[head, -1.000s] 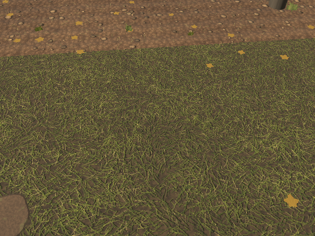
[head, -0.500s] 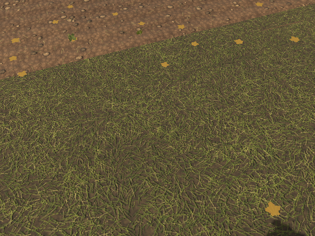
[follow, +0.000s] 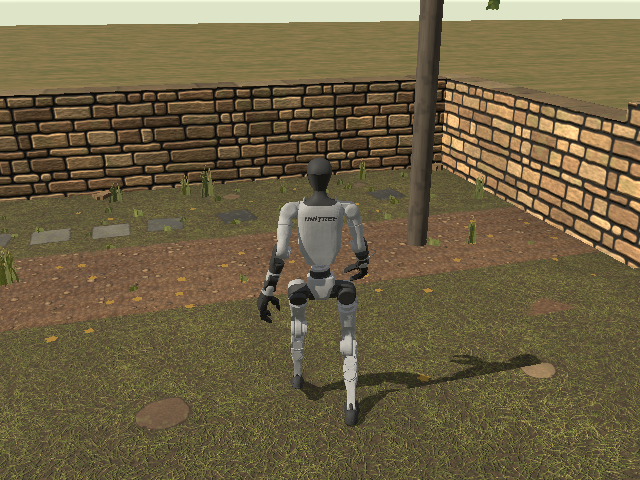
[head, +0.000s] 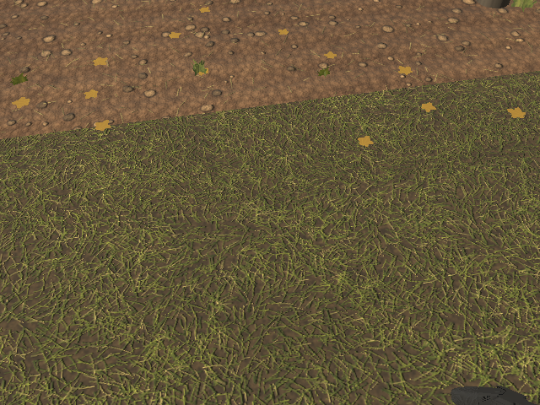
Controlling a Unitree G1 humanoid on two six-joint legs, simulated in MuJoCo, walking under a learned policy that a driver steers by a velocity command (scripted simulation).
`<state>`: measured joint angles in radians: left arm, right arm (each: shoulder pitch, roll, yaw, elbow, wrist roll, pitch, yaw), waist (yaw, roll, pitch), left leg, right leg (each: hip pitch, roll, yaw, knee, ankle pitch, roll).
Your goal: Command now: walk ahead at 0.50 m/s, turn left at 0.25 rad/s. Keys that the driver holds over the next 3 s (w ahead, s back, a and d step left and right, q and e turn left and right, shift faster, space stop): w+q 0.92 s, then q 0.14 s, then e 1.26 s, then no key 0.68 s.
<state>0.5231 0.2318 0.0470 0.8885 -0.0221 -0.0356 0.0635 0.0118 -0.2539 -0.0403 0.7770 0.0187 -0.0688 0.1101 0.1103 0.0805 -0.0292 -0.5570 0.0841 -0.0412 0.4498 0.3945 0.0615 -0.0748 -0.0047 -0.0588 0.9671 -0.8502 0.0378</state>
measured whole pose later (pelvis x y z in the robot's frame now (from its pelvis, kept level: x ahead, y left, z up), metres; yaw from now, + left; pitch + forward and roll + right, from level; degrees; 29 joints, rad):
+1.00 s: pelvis +0.49 +0.17 -0.10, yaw +34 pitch +0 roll +1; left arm 0.26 0.29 0.10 0.83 -0.03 -0.11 -0.02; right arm 0.21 -0.30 -0.09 0.69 0.03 0.00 0.03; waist 0.00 -0.01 0.02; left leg -0.39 -0.02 0.05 0.84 -0.49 0.06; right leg -0.30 -0.13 -0.03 1.22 -0.54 0.01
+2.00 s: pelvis +0.73 +0.38 -0.24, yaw +13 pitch +2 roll -1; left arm 0.25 0.35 0.09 0.65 -0.02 0.07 0.02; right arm 0.14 -0.25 -0.08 0.67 -0.02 0.00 -0.01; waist 0.02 -0.05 0.01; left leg -0.32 -0.01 -0.04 0.50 -0.22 0.01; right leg -0.57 0.14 0.18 1.16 -0.44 0.07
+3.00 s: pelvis +0.79 +0.39 -0.25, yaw -5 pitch -1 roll +0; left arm 0.24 0.21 0.05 0.82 0.00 0.04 0.00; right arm 0.21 -0.21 -0.05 0.68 -0.01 0.00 0.01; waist 0.00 0.00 0.02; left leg -0.24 0.01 0.00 0.58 -0.33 -0.01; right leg -0.19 0.03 0.10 0.57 -0.37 0.01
